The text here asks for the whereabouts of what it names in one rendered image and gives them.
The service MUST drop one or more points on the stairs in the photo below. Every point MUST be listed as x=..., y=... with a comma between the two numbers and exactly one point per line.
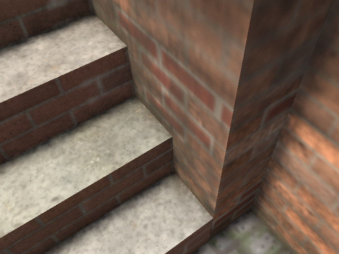
x=85, y=168

